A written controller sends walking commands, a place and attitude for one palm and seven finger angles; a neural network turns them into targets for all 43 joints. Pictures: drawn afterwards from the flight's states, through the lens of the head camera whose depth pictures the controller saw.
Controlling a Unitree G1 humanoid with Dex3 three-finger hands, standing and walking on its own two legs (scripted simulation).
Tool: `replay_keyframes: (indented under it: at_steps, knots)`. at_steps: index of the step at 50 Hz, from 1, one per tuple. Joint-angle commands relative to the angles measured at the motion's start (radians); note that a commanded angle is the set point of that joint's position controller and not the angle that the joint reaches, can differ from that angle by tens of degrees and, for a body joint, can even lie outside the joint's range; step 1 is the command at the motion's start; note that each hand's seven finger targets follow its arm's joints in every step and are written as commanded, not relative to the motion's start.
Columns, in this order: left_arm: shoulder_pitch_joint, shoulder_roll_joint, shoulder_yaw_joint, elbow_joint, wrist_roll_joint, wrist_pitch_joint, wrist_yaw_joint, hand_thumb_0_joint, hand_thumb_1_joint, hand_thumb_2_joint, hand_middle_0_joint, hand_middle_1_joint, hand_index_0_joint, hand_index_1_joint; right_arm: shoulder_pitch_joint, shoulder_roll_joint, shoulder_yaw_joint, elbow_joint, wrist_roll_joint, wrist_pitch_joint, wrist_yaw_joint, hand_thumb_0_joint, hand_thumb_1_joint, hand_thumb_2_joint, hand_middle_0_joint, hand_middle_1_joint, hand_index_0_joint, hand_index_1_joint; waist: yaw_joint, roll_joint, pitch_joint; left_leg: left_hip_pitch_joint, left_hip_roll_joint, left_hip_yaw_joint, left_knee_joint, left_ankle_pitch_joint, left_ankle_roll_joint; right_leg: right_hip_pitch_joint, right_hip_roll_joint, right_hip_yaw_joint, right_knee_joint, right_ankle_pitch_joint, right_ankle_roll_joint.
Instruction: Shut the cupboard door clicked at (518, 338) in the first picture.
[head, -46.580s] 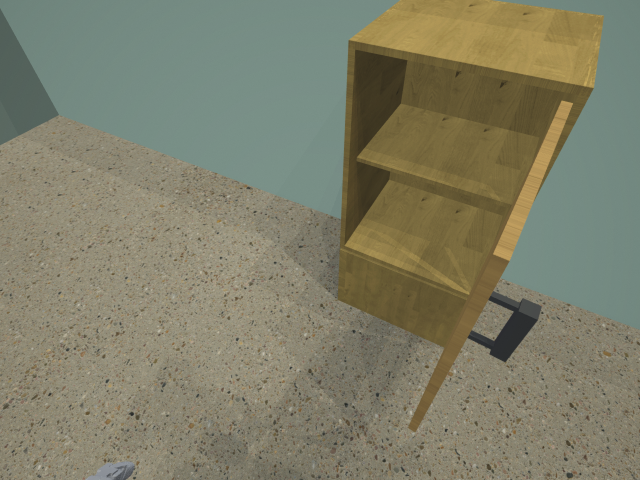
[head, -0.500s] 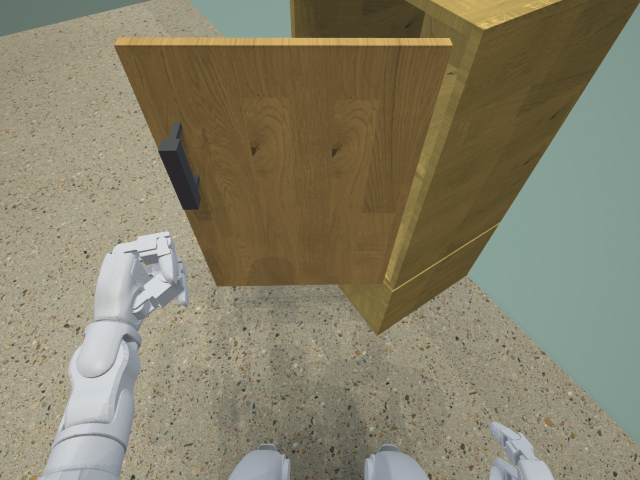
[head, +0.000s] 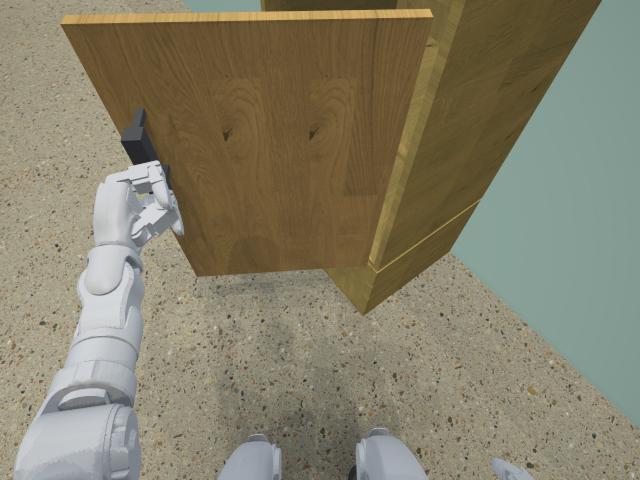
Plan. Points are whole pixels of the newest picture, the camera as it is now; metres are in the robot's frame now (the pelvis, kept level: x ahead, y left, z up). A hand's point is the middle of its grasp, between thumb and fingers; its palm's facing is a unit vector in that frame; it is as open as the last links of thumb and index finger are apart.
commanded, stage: bring the fist close to the handle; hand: left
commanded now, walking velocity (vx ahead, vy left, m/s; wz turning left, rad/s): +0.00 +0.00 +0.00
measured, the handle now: (151, 156) +0.53 +0.24 +0.06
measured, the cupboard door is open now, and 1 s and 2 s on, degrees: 58 53 44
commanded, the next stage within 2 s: push the door shut along its arc in 0.28 s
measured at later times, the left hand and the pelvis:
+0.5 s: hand (170, 217) +0.42 +0.19 +0.06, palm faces +0.03 -1.00 -0.02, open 3.1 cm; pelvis +0.00 +0.00 +0.00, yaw +1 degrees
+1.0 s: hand (178, 177) +0.49 +0.19 +0.06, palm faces -0.08 -1.00 -0.02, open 3.2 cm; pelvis -0.01 +0.00 -0.02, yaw +0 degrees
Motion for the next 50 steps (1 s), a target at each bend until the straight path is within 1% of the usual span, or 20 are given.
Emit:
replay_keyframes:
  at_steps: [1, 5, 7, 11, 13, 16, 18, 19, 20, 24, 26, 30, 31, 34, 36, 38, 41, 44, 46, 50]
  knots:
    - [-0.207, 0.186, 0.045, -0.189, -0.023, -0.073, -0.025, 0.0, 0.9, 0.9, -1.3, -1.5, -1.3, -1.5, 0.072, -0.154, -0.062, -0.117, 0.005, -0.018, -0.003, 0.0, -0.9, -0.9, 0.2, 0.3, 0.2, 0.3, 0.026, 0.002, -0.423, 0.21, -0.011, -0.037, -0.162, 0.355, -0.007, 0.305, 0.024, 0.028, -0.124, 0.333, -0.01]
    - [-0.249, 0.219, 0.073, -0.193, -0.034, -0.06, -0.025, 0.0, 0.9, 0.9, -1.3, -1.5, -1.3, -1.5, 0.068, -0.153, -0.059, -0.121, 0.012, 0.002, -0.009, 0.0, -0.9, -0.9, 0.2, 0.3, 0.2, 0.3, 0.013, -0.051, -0.339, 0.138, -0.016, -0.024, -0.182, 0.251, 0.002, 0.326, 0.02, 0.043, -0.162, 0.271, -0.002]
    - [-0.303, 0.25, 0.095, -0.204, -0.037, -0.078, -0.021, 0.0, 0.9, 0.9, -1.3, -1.5, -1.3, -1.5, 0.058, -0.151, -0.057, -0.119, 0.012, 0.003, -0.019, 0.0, -0.9, -0.9, 0.2, 0.3, 0.2, 0.3, 0.007, -0.041, -0.322, 0.117, -0.019, -0.02, -0.18, 0.207, 0.005, 0.326, 0.017, 0.058, -0.174, 0.227, 0.0]
    - [-0.392, 0.258, 0.078, -0.253, -0.026, -0.14, -0.026, 0.0, 0.9, 0.9, -1.3, -1.5, -1.3, -1.5, 0.055, -0.145, -0.056, -0.104, 0.006, -0.006, -0.025, 0.0, -0.9, -0.9, 0.2, 0.3, 0.2, 0.3, -0.006, 0.032, -0.372, 0.167, -0.018, -0.025, -0.163, 0.211, 0.008, 0.303, 0.018, 0.064, -0.158, 0.226, -0.004]
    - [-0.402, 0.225, 0.041, -0.226, -0.021, -0.149, -0.042, 0.0, 0.9, 0.9, -1.3, -1.5, -1.3, -1.5, 0.053, -0.145, -0.057, -0.088, 0.004, -0.011, -0.025, 0.0, -0.9, -0.9, 0.2, 0.3, 0.2, 0.3, -0.017, 0.074, -0.396, 0.204, -0.015, -0.032, -0.156, 0.224, 0.003, 0.268, 0.018, 0.056, -0.148, 0.233, -0.006]
    - [-0.368, 0.225, 0.036, -0.128, -0.028, -0.12, -0.071, 0.0, 0.9, 0.9, -1.3, -1.5, -1.3, -1.5, 0.064, -0.154, -0.057, -0.079, 0.01, -0.006, -0.027, 0.0, -0.9, -0.9, 0.2, 0.3, 0.2, 0.3, -0.025, 0.027, -0.35, 0.176, -0.013, -0.039, -0.162, 0.197, 0.004, 0.257, 0.021, 0.051, -0.161, 0.204, -0.006]
    - [-0.349, 0.233, 0.049, -0.093, -0.036, -0.09, -0.083, 0.0, 0.9, 0.9, -1.3, -1.5, -1.3, -1.5, 0.06, -0.159, -0.057, -0.084, 0.014, -0.001, -0.027, 0.0, -0.9, -0.9, 0.2, 0.3, 0.2, 0.3, -0.009, 0.021, -0.346, 0.161, -0.015, -0.04, -0.169, 0.19, 0.001, 0.262, 0.017, 0.048, -0.162, 0.199, -0.007]
    - [-0.347, 0.209, 0.028, -0.094, -0.04, -0.076, -0.089, 0.0, 0.9, 0.9, -1.3, -1.5, -1.3, -1.5, 0.056, -0.157, -0.054, -0.095, 0.016, 0.0, -0.024, 0.0, -0.9, -0.9, 0.2, 0.3, 0.2, 0.3, -0.01, 0.038, -0.346, 0.163, -0.017, -0.039, -0.173, 0.187, 0.002, 0.258, 0.016, 0.048, -0.164, 0.195, -0.007]
    - [-0.342, 0.232, 0.051, -0.09, -0.043, -0.066, -0.088, 0.0, 0.9, 0.9, -1.3, -1.5, -1.3, -1.5, 0.059, -0.16, -0.056, -0.096, 0.017, 0.003, -0.025, 0.0, -0.9, -0.9, 0.2, 0.3, 0.2, 0.3, -0.006, 0.014, -0.351, 0.165, -0.015, -0.041, -0.173, 0.2, 0.002, 0.264, 0.017, 0.044, -0.163, 0.208, -0.007]
    - [-0.494, 0.271, 0.057, -0.092, -0.031, -0.082, -0.086, 0.0, 0.9, 0.9, -1.3, -1.5, -1.3, -1.5, 0.061, -0.159, -0.051, -0.09, 0.015, 0.004, -0.029, 0.0, -0.9, -0.9, 0.2, 0.3, 0.2, 0.3, -0.034, 0.006, -0.348, 0.153, -0.012, -0.049, -0.151, 0.195, 0.006, 0.237, 0.017, 0.051, -0.149, 0.206, -0.003]
    - [-0.533, 0.332, 0.101, -0.111, -0.026, -0.111, -0.084, 0.0, 0.9, 0.9, -1.3, -1.5, -1.3, -1.5, 0.068, -0.164, -0.05, -0.09, 0.009, 0.001, -0.033, 0.0, -0.9, -0.9, 0.2, 0.3, 0.2, 0.3, -0.028, 0.008, -0.396, 0.154, -0.013, -0.049, -0.133, 0.221, 0.009, 0.256, 0.02, 0.058, -0.131, 0.231, -0.005]
    - [-0.597, 0.323, 0.068, -0.013, -0.007, -0.113, -0.117, 0.0, 0.9, 0.9, -1.3, -1.5, -1.3, -1.5, 0.072, -0.163, -0.045, -0.07, 0.011, 0.001, -0.029, 0.0, -0.9, -0.9, 0.2, 0.3, 0.2, 0.3, -0.057, 0.042, -0.376, 0.142, -0.01, -0.055, -0.116, 0.211, 0.006, 0.2, 0.021, 0.055, -0.12, 0.218, -0.005]
    - [-0.606, 0.347, 0.081, -0.001, -0.005, -0.11, -0.128, 0.0, 0.9, 0.9, -1.3, -1.5, -1.3, -1.5, 0.085, -0.17, -0.045, -0.068, 0.01, 0.002, -0.029, 0.0, -0.9, -0.9, 0.2, 0.3, 0.2, 0.3, -0.054, 0.06, -0.39, 0.152, -0.01, -0.06, -0.114, 0.221, 0.007, 0.194, 0.023, 0.053, -0.115, 0.219, -0.009]
    - [-0.637, 0.324, 0.044, 0.068, 0.005, -0.069, -0.157, 0.0, 0.9, 0.9, -1.3, -1.5, -1.3, -1.5, 0.098, -0.178, -0.044, -0.064, 0.014, 0.008, -0.026, 0.0, -0.9, -0.9, 0.2, 0.3, 0.2, 0.3, -0.072, 0.078, -0.379, 0.166, -0.004, -0.073, -0.117, 0.216, 0.002, 0.134, 0.024, 0.04, -0.114, 0.195, -0.011]
    - [-0.64, 0.317, 0.046, 0.084, -0.007, -0.053, -0.172, 0.0, 0.9, 0.9, -1.3, -1.5, -1.3, -1.5, 0.114, -0.182, -0.046, -0.067, 0.013, 0.008, -0.024, 0.0, -0.9, -0.9, 0.2, 0.3, 0.2, 0.3, -0.071, 0.095, -0.413, 0.201, -0.003, -0.083, -0.111, 0.257, 0.002, 0.115, 0.03, 0.03, -0.103, 0.21, -0.015]
    - [-0.68, 0.335, 0.064, 0.078, -0.018, -0.046, -0.181, 0.0, 0.9, 0.9, -1.3, -1.5, -1.3, -1.5, 0.126, -0.186, -0.048, -0.061, 0.012, 0.011, -0.024, 0.0, -0.9, -0.9, 0.2, 0.3, 0.2, 0.3, -0.079, 0.065, -0.447, 0.193, -0.001, -0.08, -0.098, 0.276, 0.004, 0.13, 0.029, 0.035, -0.1, 0.233, -0.009]
    - [-0.703, 0.346, 0.061, 0.108, -0.017, -0.041, -0.199, 0.0, 0.9, 0.9, -1.3, -1.5, -1.3, -1.5, 0.148, -0.19, -0.046, -0.059, 0.011, 0.015, -0.024, 0.0, -0.9, -0.9, 0.2, 0.3, 0.2, 0.3, -0.097, 0.03, -0.43, 0.163, -0.002, -0.082, -0.09, 0.277, 0.011, 0.128, 0.033, 0.034, -0.099, 0.238, -0.009]
    - [-0.776, 0.336, 0.031, 0.109, 0.002, -0.044, -0.205, 0.0, 0.9, 0.9, -1.3, -1.5, -1.3, -1.5, 0.159, -0.192, -0.047, -0.044, 0.009, 0.019, -0.02, 0.0, -0.9, -0.9, 0.2, 0.3, 0.2, 0.3, -0.115, 0.074, -0.416, 0.184, 0.004, -0.093, -0.088, 0.261, 0.007, 0.067, 0.033, 0.03, -0.098, 0.202, -0.01]
    - [-0.812, 0.373, 0.048, 0.116, 0.009, -0.047, -0.202, 0.0, 0.9, 0.9, -1.3, -1.5, -1.3, -1.5, 0.171, -0.2, -0.045, -0.041, 0.007, 0.019, -0.022, 0.0, -0.9, -0.9, 0.2, 0.3, 0.2, 0.3, -0.122, 0.07, -0.418, 0.183, 0.005, -0.105, -0.084, 0.246, 0.009, 0.044, 0.037, 0.025, -0.092, 0.176, -0.014]
    - [-0.889, 0.41, 0.05, 0.124, 0.026, -0.044, -0.207, 0.0, 0.9, 0.9, -1.3, -1.5, -1.3, -1.5, 0.184, -0.204, -0.041, -0.03, 0.003, 0.02, -0.02, 0.0, -0.9, -0.9, 0.2, 0.3, 0.2, 0.3, -0.135, 0.133, -0.454, 0.194, 0.006, -0.108, -0.074, 0.247, 0.007, 0.023, 0.035, 0.027, -0.087, 0.164, -0.016]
